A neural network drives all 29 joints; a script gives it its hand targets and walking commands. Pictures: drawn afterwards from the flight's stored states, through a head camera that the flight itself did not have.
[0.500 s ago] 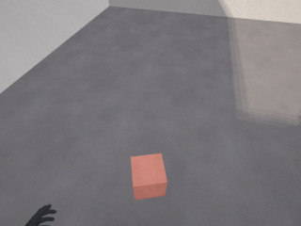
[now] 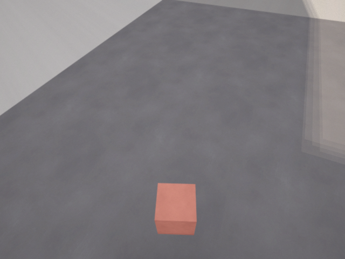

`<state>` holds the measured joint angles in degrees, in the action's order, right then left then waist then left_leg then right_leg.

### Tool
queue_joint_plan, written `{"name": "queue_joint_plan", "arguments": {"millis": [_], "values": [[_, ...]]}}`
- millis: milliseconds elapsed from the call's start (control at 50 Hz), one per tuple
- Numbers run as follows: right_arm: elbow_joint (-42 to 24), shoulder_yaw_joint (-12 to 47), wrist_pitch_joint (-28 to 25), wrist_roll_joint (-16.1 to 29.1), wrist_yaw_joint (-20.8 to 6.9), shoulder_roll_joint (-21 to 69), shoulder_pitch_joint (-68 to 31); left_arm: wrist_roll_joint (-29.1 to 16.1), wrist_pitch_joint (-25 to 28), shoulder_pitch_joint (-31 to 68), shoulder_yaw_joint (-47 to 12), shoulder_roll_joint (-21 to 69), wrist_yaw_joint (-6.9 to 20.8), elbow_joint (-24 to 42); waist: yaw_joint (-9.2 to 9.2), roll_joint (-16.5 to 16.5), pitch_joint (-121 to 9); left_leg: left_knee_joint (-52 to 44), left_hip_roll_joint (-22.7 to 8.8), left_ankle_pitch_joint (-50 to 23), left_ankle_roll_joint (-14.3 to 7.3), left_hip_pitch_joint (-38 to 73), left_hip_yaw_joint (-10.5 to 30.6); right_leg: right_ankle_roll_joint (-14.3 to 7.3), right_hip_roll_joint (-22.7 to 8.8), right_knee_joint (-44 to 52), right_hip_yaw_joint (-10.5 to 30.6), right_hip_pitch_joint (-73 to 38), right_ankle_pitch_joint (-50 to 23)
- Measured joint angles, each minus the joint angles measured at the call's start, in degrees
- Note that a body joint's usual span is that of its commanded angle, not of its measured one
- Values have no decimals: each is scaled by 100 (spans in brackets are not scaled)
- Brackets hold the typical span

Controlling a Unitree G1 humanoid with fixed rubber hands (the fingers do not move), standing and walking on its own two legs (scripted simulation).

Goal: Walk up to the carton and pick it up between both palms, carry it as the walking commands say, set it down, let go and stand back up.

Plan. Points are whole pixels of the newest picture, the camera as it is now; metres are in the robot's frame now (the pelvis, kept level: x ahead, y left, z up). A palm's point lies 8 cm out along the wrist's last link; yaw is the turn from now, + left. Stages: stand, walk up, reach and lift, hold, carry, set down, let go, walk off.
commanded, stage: walk up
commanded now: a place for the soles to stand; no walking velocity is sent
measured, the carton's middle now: (176, 209) +0.48 +0.03 -0.64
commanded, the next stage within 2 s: reach and lift in 1.04 s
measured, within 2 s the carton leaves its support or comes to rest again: neither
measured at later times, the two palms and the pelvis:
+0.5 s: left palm out of the picture +0.13 +0.34 -0.07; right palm (323, 254) +0.18 -0.31 -0.08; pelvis +0.03 +0.00 +0.01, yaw +4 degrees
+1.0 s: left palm out of the picture +0.12 +0.34 -0.07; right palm (318, 252) +0.18 -0.30 -0.07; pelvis +0.04 +0.01 +0.02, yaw +5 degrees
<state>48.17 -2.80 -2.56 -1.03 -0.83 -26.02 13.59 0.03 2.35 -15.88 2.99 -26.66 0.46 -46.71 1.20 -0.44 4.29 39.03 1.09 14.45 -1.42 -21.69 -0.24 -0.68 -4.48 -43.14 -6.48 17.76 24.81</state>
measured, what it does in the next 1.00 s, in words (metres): stands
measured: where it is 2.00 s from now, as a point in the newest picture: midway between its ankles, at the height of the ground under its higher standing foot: outside the picture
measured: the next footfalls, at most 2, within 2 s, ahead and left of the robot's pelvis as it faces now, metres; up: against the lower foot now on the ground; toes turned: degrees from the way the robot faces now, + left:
none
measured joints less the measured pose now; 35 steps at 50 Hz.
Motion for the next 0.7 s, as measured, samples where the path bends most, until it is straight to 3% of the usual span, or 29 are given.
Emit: {"name": "queue_joint_plan", "arguments": {"millis": [100, 380, 700], "values": [[145, 123, 78, 61, 2, 60, -362, 60, 111, 234, -128, 186, -75, -233, -19, 113, -150, 45, -61, 206, 104, 50, 190, -29, 223, 369, 2, -247, -315], [553, 148, 139, 87, 9, 60, -901, 22, 40, 1003, -101, 78, -135, -597, -49, 143, -77, -130, 22, 239, 78, 277, 369, 24, 182, 732, -189, -641, -242], [851, 236, 166, 43, 8, 167, -812, 68, -41, 1055, -128, 184, -70, -993, -61, 85, -117, -714, 81, -39, 40, 577, 453, 83, 166, 1441, -289, -1027, -565]]}}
